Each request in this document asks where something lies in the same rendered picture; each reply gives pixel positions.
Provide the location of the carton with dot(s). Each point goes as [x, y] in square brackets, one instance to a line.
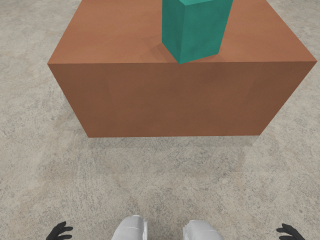
[194, 29]

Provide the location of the robot right hand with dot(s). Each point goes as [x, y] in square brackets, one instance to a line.
[289, 230]

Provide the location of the pedestal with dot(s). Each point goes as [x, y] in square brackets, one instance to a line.
[121, 81]

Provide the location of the robot left thigh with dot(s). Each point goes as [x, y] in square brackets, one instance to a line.
[132, 228]

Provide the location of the robot thigh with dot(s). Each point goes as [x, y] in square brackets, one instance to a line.
[132, 228]
[200, 230]

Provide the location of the robot right thigh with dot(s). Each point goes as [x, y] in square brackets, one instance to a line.
[200, 230]

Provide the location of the robot left hand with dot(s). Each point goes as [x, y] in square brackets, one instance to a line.
[59, 229]

